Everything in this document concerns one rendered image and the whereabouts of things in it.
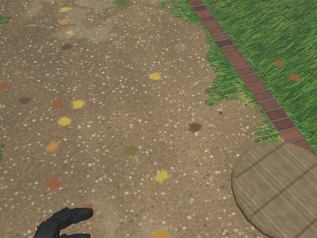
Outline robot left hand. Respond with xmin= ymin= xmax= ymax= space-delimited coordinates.
xmin=34 ymin=207 xmax=93 ymax=238

